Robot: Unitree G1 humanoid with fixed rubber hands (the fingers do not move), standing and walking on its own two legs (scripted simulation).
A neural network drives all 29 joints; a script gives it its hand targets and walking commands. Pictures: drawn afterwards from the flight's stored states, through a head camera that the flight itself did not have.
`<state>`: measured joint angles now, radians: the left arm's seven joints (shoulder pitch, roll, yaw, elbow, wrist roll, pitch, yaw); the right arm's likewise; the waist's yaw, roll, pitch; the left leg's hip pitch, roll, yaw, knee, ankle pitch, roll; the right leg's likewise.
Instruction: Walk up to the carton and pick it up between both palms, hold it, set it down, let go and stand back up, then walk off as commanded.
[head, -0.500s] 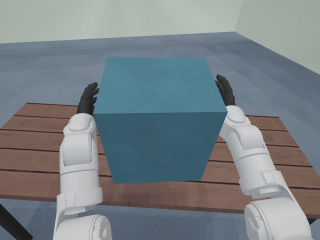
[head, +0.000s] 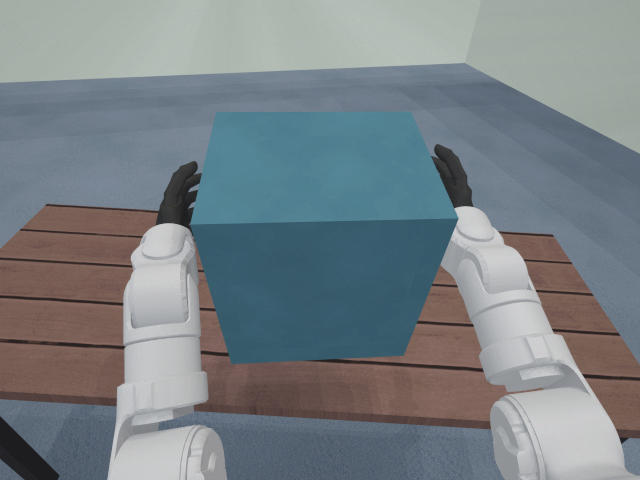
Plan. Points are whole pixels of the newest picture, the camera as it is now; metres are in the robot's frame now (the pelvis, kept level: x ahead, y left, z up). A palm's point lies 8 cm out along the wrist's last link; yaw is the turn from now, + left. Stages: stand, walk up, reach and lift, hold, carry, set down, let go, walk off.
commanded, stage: hold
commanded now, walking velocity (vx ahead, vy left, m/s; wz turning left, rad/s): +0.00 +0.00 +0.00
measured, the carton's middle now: (317, 243) +0.38 +0.00 +0.15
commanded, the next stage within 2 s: none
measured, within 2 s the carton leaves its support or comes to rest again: neither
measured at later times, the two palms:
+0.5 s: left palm (168, 231) +0.36 +0.17 +0.19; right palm (447, 213) +0.36 -0.15 +0.21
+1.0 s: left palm (172, 230) +0.36 +0.17 +0.19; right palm (450, 213) +0.36 -0.16 +0.21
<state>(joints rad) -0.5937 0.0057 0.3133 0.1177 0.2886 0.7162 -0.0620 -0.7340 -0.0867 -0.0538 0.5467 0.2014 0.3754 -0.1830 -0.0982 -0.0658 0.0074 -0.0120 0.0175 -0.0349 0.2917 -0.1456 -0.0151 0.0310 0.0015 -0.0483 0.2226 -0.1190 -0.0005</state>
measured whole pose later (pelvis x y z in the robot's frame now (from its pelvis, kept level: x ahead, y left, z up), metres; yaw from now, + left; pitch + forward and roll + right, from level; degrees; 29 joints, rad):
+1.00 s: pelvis +0.00 +0.00 +0.00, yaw +0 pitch -9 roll -1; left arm -0.59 0.00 0.33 0.12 0.29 0.72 -0.08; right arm -0.72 -0.08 -0.04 0.53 0.20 0.39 -0.20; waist -0.10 -0.06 0.02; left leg 0.01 0.01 -0.03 0.29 -0.15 -0.01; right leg 0.05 0.00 -0.05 0.23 -0.13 0.00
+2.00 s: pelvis +0.00 +0.01 +0.00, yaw +0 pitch -9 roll -1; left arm -0.59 0.00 0.31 0.11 0.29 0.72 -0.07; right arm -0.71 -0.08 -0.05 0.51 0.20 0.37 -0.19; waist -0.10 -0.06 0.02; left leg 0.00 0.01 -0.02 0.29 -0.14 0.00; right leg 0.05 -0.01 -0.04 0.23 -0.12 0.01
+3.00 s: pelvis -0.01 +0.00 +0.00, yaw +1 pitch -9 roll -1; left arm -0.60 0.01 0.32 0.12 0.29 0.71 -0.07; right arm -0.72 -0.07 -0.06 0.53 0.18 0.37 -0.19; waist -0.11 -0.06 0.03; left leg -0.01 0.01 -0.03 0.29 -0.13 0.00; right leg 0.04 0.00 -0.05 0.23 -0.12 0.00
